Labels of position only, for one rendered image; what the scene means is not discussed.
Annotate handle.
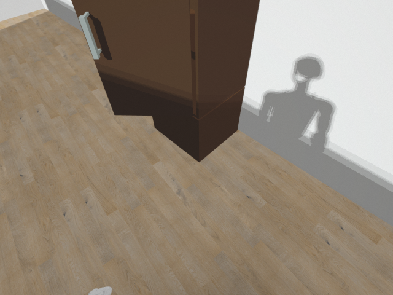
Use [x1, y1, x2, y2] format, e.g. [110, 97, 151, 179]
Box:
[79, 12, 102, 59]

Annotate cupboard door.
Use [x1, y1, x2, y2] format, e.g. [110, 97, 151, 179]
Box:
[71, 0, 193, 116]

